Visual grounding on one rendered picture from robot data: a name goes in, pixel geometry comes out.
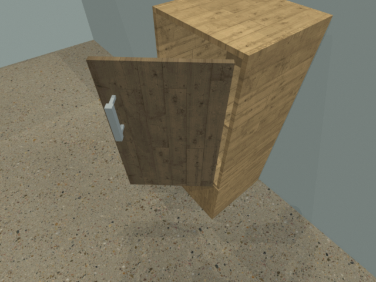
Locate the handle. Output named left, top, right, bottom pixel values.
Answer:
left=104, top=95, right=125, bottom=142

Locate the cupboard door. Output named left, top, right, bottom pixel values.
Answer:
left=86, top=56, right=235, bottom=187

